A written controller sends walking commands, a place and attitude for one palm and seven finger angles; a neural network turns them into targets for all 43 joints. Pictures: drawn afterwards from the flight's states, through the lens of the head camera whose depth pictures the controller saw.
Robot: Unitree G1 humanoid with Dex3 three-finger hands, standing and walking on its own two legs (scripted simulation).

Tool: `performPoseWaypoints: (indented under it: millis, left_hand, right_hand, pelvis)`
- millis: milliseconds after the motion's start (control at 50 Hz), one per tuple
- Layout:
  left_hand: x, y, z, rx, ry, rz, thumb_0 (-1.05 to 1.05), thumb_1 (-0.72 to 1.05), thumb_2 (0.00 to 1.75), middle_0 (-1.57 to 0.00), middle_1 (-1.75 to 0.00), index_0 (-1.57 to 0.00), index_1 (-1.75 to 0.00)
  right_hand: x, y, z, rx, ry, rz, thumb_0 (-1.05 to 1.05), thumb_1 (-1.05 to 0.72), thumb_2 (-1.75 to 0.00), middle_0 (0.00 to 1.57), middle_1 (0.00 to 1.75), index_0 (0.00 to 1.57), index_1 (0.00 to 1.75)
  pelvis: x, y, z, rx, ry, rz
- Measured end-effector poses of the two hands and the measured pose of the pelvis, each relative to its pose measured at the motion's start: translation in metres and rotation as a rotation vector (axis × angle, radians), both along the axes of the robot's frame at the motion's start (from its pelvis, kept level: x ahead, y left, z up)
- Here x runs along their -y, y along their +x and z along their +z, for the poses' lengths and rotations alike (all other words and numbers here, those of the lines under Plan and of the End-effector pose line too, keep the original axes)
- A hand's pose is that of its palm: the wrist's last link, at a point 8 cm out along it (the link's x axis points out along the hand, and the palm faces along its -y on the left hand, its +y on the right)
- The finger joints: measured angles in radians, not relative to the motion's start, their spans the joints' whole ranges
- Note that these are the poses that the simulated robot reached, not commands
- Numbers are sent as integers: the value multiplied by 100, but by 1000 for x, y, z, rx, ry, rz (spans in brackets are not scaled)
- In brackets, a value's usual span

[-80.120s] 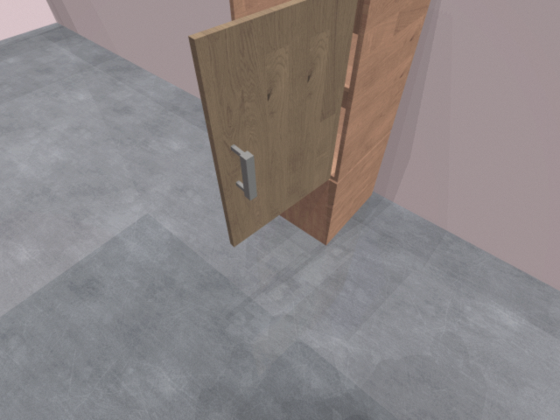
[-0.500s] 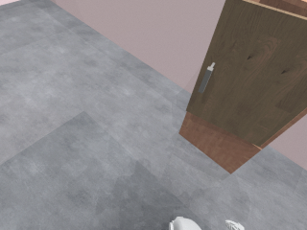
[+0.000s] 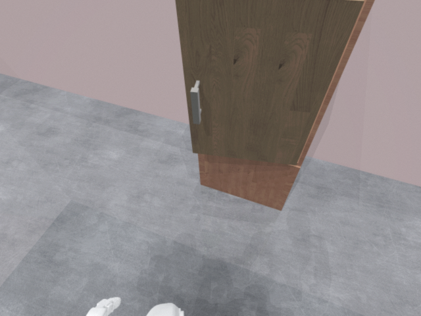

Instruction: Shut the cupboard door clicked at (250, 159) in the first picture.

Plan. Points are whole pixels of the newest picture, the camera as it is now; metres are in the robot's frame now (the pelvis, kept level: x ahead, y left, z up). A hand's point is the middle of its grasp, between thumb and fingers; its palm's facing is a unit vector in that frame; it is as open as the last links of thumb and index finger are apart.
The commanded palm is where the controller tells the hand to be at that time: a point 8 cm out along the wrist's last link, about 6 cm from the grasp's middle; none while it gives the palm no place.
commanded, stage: turn to face it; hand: left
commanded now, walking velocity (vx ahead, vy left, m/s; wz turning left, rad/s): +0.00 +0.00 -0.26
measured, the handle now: (197, 102) +0.72 +0.06 -0.05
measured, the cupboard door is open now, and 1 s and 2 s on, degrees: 12 12 12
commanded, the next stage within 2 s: take the last steps up to it in 0.12 s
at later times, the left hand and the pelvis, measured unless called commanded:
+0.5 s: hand out of the picture +0.12 +0.21 -0.16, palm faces -0.16 -0.97 -0.19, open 7.4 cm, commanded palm none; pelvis +0.02 +0.02 +0.01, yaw -9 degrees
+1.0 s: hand (138, 313) +0.16 +0.18 -0.19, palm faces -0.11 -0.98 -0.14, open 7.4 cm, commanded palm none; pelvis +0.17 +0.01 -0.01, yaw -9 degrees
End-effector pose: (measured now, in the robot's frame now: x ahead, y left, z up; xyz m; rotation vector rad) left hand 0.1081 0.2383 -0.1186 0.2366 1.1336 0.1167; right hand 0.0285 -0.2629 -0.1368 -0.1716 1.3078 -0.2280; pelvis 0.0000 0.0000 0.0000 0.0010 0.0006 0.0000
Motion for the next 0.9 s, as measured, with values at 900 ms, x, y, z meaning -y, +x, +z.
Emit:
performPoseWaypoints:
  millis: [900]
  left_hand:
    - [21, 15, -43, -339, -103, 14, 0, 91, 90, -20, -30, -20, -30]
  right_hand:
    - [-23, 112, 0, 54, 16, -83, 1, -91, -90, 20, 30, 20, 30]
  pelvis:
    - [-3, 135, -9, 1, -42, -129]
